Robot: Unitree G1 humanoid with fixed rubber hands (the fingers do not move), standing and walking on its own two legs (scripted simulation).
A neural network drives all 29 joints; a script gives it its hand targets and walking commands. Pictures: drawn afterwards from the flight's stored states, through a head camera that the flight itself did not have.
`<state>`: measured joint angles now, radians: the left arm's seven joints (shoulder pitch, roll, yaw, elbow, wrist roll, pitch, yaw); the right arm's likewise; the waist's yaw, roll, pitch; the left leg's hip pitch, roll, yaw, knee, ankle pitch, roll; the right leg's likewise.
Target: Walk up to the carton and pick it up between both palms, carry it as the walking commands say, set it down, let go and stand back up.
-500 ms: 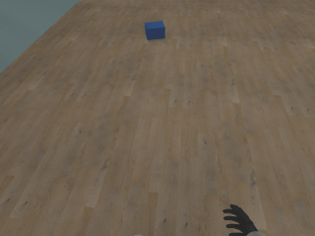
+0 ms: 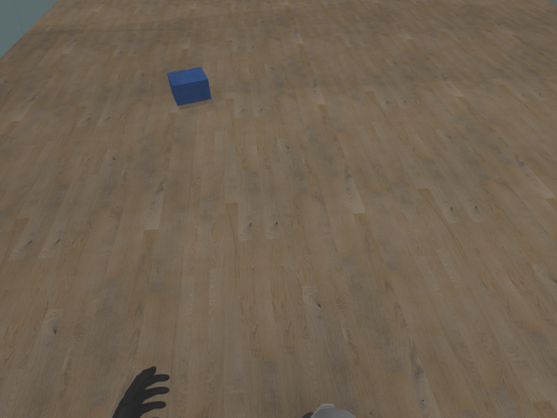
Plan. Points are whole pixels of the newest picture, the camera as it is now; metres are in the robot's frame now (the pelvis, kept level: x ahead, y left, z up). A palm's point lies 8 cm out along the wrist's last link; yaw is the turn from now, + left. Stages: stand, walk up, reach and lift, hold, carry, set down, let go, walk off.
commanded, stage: walk up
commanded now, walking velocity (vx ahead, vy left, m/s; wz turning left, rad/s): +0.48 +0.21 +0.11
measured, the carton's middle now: (189, 86) +2.32 +0.28 -0.69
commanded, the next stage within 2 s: none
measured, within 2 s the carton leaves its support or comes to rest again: neither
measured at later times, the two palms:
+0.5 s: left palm out of the picture +0.12 +0.26 -0.11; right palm (331, 257) +0.44 -0.17 -0.10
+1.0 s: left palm (135, 197) +0.67 +0.25 -0.11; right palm (344, 274) +0.42 -0.19 -0.15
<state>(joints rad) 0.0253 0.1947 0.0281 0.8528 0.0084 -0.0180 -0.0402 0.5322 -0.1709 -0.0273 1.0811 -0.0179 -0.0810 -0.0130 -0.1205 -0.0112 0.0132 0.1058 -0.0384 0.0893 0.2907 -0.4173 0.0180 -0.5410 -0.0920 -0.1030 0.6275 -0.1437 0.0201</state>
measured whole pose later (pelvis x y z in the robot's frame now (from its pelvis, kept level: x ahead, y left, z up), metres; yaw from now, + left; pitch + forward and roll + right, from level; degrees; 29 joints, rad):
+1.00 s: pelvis +0.51 +0.03 -0.01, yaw +3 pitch +0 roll +1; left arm 0.03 0.19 0.03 0.90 0.03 -0.07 -0.02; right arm 0.45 -0.19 -0.04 1.08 -0.01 -0.07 0.00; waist -0.10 0.03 0.06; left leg -0.10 0.07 0.06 0.79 -0.48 -0.02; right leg -0.46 -0.06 -0.16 0.67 -0.21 -0.06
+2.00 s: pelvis +1.00 +0.07 +0.00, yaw +4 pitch +0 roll +1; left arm 0.05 0.17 0.03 0.93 0.02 -0.06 -0.03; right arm 0.44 -0.20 -0.05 1.07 -0.02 -0.06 0.00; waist -0.09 0.05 0.03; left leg -0.06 0.10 0.07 0.67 -0.46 -0.04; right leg -0.44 -0.06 -0.15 0.61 -0.16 -0.05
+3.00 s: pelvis +1.49 +0.12 +0.00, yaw +5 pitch -1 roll +2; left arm 0.04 0.18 0.03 0.93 0.02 -0.05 -0.04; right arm 0.46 -0.20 -0.05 1.09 -0.03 -0.07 0.01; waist -0.10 0.04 0.05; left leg -0.03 0.10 0.09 0.53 -0.43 -0.06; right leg -0.44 -0.07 -0.14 0.60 -0.12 -0.02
